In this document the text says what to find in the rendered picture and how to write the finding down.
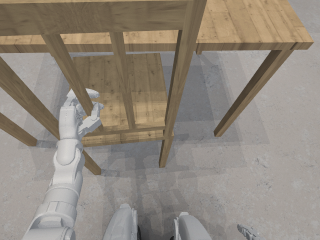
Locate robot left upper arm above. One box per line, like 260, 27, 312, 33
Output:
23, 226, 76, 240

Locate robot right hand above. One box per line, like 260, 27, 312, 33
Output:
237, 224, 266, 240

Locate left robot thigh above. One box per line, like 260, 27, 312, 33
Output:
102, 207, 138, 240

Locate table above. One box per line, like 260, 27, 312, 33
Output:
0, 0, 314, 147

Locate chair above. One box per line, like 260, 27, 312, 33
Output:
0, 0, 207, 175

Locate robot left hand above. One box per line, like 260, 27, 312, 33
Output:
58, 88, 104, 142

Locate left robot forearm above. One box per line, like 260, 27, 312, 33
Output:
21, 138, 85, 240

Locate right robot thigh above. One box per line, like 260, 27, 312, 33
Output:
173, 215, 212, 240

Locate robot thigh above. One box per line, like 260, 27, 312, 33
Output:
102, 207, 138, 240
173, 215, 212, 240

